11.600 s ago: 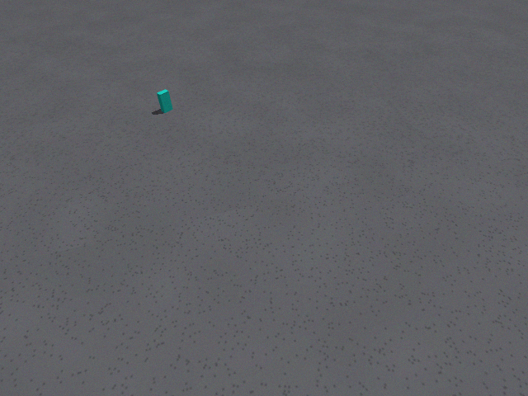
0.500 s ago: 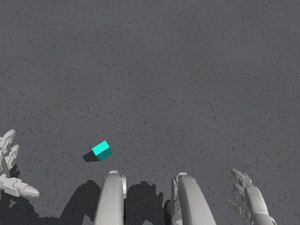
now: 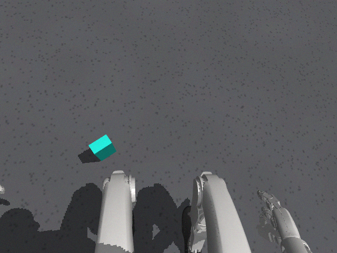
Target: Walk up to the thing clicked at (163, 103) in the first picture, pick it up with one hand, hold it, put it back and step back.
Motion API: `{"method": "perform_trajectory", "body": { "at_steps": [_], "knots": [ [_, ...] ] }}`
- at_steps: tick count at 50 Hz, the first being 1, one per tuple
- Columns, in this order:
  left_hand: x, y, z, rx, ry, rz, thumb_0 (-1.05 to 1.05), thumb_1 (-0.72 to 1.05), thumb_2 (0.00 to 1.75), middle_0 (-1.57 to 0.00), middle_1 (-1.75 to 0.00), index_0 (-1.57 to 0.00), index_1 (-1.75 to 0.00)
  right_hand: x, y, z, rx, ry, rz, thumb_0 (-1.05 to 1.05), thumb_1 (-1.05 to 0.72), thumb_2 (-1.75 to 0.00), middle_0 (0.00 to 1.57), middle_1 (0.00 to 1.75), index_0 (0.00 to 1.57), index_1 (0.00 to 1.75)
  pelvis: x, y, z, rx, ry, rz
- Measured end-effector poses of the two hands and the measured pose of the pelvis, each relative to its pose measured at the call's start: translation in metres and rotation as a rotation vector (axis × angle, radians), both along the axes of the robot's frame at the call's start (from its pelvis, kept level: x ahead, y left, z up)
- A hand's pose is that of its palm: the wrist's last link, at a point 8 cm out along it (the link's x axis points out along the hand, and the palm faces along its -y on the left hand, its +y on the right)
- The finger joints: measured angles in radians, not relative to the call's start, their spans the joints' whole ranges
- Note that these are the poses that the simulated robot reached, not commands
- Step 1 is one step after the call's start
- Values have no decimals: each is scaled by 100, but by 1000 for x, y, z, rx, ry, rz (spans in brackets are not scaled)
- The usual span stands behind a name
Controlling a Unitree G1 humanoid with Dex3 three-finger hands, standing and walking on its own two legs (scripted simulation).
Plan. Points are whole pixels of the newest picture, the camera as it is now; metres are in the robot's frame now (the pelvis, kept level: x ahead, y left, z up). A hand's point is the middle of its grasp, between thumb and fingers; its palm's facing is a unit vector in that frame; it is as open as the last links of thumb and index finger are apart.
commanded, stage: go down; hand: left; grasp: from the side
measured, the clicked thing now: (103, 148) +0.42 +0.24 -0.40
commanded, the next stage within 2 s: approach in 1.14 s
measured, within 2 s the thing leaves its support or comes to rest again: neither
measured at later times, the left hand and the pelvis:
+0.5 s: hand out of the picture +0.33 +0.41 -0.06, palm faces +0.18 -0.98 -0.10, open 17.6 cm; pelvis -0.01 +0.00 -0.05, yaw -1 degrees
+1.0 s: hand out of the picture +0.34 +0.42 -0.08, palm faces +0.18 -0.98 -0.09, open 17.6 cm; pelvis -0.01 +0.00 -0.08, yaw -2 degrees
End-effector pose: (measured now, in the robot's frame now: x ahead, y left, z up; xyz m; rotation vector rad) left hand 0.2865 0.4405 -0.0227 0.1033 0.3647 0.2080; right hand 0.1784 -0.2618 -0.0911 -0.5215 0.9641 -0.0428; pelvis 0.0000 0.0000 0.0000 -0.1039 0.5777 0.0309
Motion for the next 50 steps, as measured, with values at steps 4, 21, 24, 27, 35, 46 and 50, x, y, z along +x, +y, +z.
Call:
{"method": "perform_trajectory", "body": {
  "at_steps": [4,21,24,27,35,46,50],
  "knots": [
    [-1,6,-4,-1,-26,14,-1,-50,3,-7,-3,-6,-4,-4,-1,-10,-5,11,4,1,-91,-91,21,30,20,30,-3,0,-9,-1,0,-3],
    [16,16,-29,-9,-110,-15,-1,-55,3,-7,-4,-5,-5,-19,-3,-49,-27,51,27,1,-92,-91,21,30,20,30,-10,-1,-49,-10,-4,-11],
    [16,18,-31,-12,-114,-16,-1,-56,4,-7,-4,-5,-5,-21,-4,-53,-29,53,25,1,-92,-91,21,30,20,30,-10,0,-53,-11,-5,-12],
    [15,20,-33,-13,-114,-9,-1,-56,4,-7,-4,-5,-5,-23,-5,-56,-29,55,24,1,-92,-91,21,30,20,30,-10,0,-56,-10,-7,-13],
    [14,25,-38,-11,-137,-6,-1,-57,4,-7,-4,-5,-5,-25,-6,-65,-36,68,39,1,-92,-91,21,30,20,30,-12,0,-65,-10,-9,-15],
    [22,27,-47,-20,-158,-25,-1,-57,5,-7,-5,-5,-6,-23,-6,-71,-49,64,43,1,-92,-91,21,30,20,30,-12,1,-75,-17,-13,-16],
    [21,29,-47,-19,-167,-18,-1,-58,5,-7,-5,-5,-6,-24,-6,-73,-48,65,44,1,-92,-91,21,30,20,30,-12,2,-78,-17,-15,-17]
  ]
}}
